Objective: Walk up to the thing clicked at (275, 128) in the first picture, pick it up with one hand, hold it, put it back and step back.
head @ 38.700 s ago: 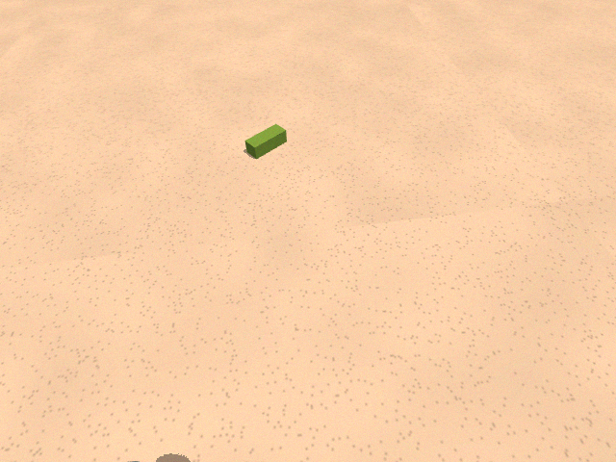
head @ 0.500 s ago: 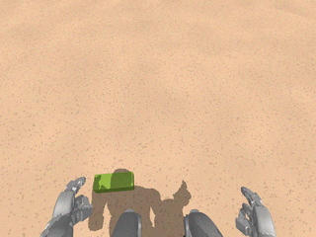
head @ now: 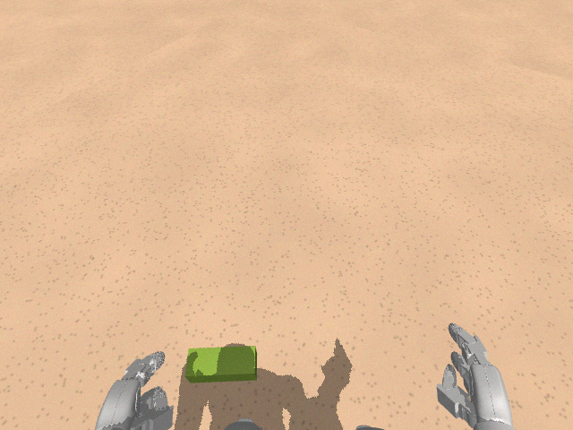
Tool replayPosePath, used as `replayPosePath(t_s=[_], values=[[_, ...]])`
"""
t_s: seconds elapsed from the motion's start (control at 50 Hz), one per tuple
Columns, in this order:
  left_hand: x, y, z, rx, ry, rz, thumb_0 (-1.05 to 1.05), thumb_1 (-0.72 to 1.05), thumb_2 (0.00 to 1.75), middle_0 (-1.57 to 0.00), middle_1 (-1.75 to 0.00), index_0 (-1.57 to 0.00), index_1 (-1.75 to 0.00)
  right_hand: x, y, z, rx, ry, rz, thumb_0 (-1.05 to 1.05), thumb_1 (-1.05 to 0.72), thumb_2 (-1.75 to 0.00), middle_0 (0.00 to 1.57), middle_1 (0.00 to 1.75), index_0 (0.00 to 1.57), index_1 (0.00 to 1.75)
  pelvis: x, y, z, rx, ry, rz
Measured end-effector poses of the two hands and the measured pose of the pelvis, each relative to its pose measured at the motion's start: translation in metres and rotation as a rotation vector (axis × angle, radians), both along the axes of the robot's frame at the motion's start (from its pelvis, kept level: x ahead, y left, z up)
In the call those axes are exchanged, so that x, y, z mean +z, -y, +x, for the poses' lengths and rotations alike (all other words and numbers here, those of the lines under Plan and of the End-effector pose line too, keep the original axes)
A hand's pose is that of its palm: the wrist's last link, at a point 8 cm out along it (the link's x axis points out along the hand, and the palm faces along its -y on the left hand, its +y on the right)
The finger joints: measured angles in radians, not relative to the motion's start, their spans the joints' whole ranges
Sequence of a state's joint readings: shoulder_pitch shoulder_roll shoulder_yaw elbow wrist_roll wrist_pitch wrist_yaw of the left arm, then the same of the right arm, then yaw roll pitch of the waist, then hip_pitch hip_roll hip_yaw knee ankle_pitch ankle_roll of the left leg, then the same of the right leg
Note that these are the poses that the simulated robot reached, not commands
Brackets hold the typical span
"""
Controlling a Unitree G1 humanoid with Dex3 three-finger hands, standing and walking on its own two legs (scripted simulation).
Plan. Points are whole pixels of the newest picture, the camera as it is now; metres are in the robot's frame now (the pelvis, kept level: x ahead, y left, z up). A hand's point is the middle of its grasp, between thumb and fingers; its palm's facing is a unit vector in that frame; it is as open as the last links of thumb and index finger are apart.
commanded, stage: home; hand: left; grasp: from above
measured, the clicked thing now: (222, 364) +0.41 +0.23 -0.68
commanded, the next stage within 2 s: stand in 1.70 s
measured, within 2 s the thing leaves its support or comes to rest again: neither
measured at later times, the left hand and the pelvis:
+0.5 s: hand (174, 410) +0.16 +0.17 -0.04, palm faces +0.04 -0.98 -0.20, open 7.4 cm; pelvis +0.00 +0.00 +0.00, yaw +0 degrees
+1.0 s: hand (170, 414) +0.16 +0.18 -0.04, palm faces +0.04 -0.98 -0.20, open 7.4 cm; pelvis +0.00 +0.00 +0.00, yaw +0 degrees
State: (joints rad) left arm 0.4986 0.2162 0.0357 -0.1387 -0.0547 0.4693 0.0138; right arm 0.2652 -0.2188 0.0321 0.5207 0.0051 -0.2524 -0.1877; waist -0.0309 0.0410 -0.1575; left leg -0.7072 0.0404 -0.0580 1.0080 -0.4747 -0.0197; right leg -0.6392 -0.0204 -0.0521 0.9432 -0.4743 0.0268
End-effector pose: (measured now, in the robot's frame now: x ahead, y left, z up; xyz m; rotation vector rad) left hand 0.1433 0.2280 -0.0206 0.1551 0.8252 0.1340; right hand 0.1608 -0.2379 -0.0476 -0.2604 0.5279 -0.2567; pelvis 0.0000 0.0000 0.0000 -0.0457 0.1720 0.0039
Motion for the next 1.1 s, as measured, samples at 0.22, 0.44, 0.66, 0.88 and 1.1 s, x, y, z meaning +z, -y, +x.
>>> replayPosePath(t_s=[0.22, 0.44, 0.66, 0.88, 1.1], values=[[0.002, 0.002, 0.004, -0.009, 0.006, 0.011, 0.01, 0.90, 0.90, -0.20, -0.30, -0.21, -0.30, -0.009, 0.003, -0.011, -0.016, -0.046, 0.007, 0.02, -0.90, -0.89, 0.20, 0.30, 0.20, 0.30, 0.001, 0.002, 0.002, -0.003, 0.002, 0.002], [0.003, 0.006, 0.006, -0.015, 0.009, 0.005, 0.01, 0.90, 0.90, -0.20, -0.30, -0.21, -0.30, -0.011, 0.009, -0.022, -0.041, -0.063, 0.004, 0.02, -0.90, -0.89, 0.20, 0.30, 0.20, 0.30, 0.001, 0.004, 0.001, -0.008, 0.006, 0.005], [0.003, 0.005, 0.002, -0.015, 0.013, 0.008, 0.01, 0.90, 0.90, -0.20, -0.30, -0.21, -0.30, -0.008, 0.011, -0.019, -0.036, -0.044, -0.002, 0.02, -0.90, -0.89, 0.20, 0.30, 0.20, 0.30, 0.000, 0.004, -0.002, -0.007, 0.009, 0.004], [0.003, 0.003, 0.001, -0.019, 0.015, 0.012, 0.01, 0.90, 0.90, -0.20, -0.30, -0.21, -0.30, -0.007, 0.007, -0.017, -0.027, -0.036, -0.001, 0.02, -0.90, -0.89, 0.20, 0.30, 0.20, 0.30, 0.000, 0.002, -0.003, -0.006, 0.012, 0.002], [0.003, 0.001, 0.002, -0.023, 0.014, 0.014, 0.01, 0.90, 0.90, -0.20, -0.30, -0.21, -0.30, -0.009, 0.005, -0.019, -0.032, -0.042, 0.003, 0.02, -0.90, -0.89, 0.20, 0.30, 0.20, 0.30, -0.001, 0.001, -0.003, -0.008, 0.009, 0.001]])
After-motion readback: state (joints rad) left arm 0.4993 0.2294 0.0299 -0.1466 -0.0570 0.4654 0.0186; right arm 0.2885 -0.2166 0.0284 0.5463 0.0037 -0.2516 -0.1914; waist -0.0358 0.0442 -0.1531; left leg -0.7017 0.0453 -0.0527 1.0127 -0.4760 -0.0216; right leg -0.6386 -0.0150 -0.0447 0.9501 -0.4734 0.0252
